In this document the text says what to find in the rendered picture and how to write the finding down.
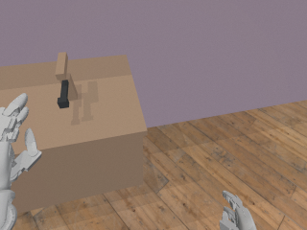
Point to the counter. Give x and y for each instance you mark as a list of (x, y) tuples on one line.
[(92, 147)]

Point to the robot left hand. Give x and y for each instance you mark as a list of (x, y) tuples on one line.
[(11, 118)]

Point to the tap lever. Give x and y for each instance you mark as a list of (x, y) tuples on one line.
[(63, 99)]

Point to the robot left forearm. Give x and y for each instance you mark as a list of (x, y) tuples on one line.
[(8, 213)]

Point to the robot right hand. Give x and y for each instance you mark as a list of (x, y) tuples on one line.
[(241, 219)]

